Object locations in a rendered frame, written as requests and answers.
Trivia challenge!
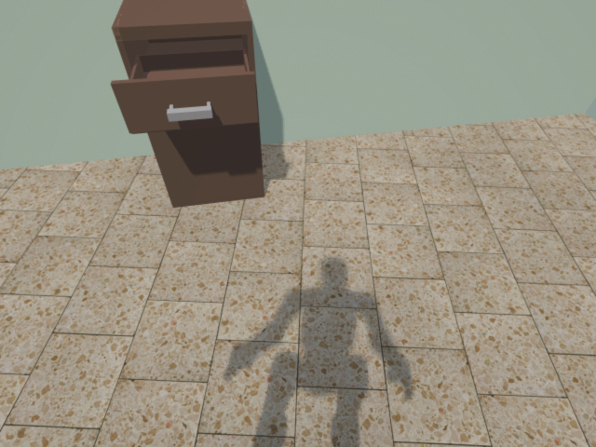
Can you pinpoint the cabinet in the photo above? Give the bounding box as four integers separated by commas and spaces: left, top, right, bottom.
112, 0, 264, 208

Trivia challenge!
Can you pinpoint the handle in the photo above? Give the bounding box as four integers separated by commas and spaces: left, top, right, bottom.
167, 102, 212, 122

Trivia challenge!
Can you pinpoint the drawer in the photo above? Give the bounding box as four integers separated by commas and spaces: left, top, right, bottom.
111, 48, 258, 134

